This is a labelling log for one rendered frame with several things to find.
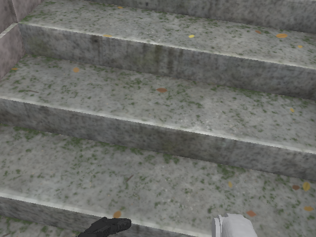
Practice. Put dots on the right robot thigh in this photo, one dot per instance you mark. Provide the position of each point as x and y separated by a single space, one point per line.
231 225

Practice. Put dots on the left robot hand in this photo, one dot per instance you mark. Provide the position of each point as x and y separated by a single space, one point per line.
105 227

